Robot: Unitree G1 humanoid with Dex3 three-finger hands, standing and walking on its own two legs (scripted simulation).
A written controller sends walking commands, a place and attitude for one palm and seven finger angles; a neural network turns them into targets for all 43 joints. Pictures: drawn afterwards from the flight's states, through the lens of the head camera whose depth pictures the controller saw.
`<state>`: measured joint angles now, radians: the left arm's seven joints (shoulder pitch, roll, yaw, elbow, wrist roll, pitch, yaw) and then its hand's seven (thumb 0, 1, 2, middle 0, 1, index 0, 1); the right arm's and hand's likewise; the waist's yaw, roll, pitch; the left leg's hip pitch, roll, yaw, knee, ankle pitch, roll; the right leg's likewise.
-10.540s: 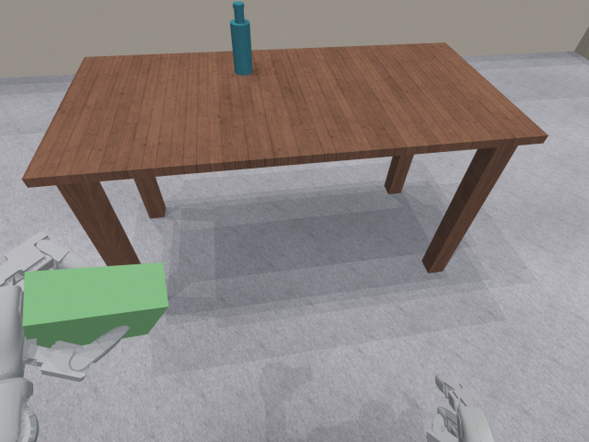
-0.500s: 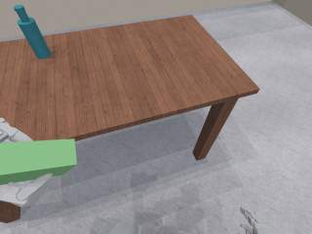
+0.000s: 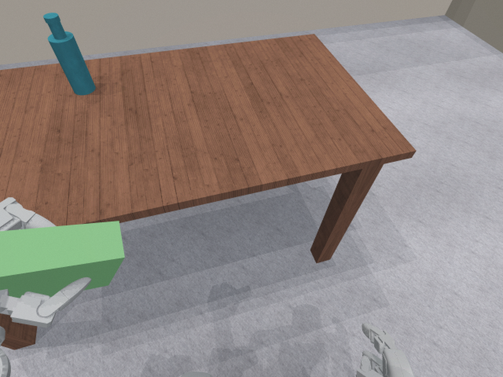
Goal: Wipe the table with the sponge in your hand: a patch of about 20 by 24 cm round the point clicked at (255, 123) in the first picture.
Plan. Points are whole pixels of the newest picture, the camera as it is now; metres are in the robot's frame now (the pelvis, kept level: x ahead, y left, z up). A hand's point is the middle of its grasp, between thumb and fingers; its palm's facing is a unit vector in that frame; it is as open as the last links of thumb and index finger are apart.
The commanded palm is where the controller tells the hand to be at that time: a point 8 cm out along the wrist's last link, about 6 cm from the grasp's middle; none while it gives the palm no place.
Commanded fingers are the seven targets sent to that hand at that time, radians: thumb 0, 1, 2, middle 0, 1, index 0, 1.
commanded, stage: come to a stop and stand still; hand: left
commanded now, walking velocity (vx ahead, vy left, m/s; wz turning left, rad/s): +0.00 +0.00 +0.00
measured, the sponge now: (79, 260) +0.23 +0.24 +0.11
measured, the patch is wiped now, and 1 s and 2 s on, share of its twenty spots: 0.00 0.00 0.00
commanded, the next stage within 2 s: look again from close up in 0.02 s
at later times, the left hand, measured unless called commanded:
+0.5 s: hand (27, 249) +0.23 +0.29 +0.13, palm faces +0.23 -0.87 -0.43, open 9.3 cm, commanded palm +0.18 +0.33 +0.18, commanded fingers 0.00 0.10 1.30 -1.20 -1.60 -1.20 -1.60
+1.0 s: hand out of the picture +0.26 +0.34 +0.16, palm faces +0.30 -0.88 -0.37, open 9.3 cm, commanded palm +0.20 +0.38 +0.18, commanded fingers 0.00 0.10 1.30 -1.20 -1.60 -1.20 -1.60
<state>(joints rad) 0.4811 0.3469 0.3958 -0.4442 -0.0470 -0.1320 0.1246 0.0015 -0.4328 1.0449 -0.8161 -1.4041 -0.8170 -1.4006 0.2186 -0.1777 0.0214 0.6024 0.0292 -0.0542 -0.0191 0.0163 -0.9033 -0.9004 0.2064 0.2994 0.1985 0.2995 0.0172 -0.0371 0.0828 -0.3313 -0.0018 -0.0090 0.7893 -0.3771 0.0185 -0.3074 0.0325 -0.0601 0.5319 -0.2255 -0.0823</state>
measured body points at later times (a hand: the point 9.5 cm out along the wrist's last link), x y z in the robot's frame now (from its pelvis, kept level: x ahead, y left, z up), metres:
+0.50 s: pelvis -0.01 +0.07 +0.00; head +0.02 +0.09 +0.45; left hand +0.21 +0.34 +0.16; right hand +0.14 -0.15 -0.07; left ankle +0.00 +0.12 -0.73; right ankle -0.03 -0.04 -0.73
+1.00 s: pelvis +0.01 +0.11 +0.00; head +0.04 +0.13 +0.45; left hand +0.24 +0.38 +0.18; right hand +0.15 -0.13 -0.08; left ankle +0.00 +0.13 -0.73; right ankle -0.01 +0.01 -0.69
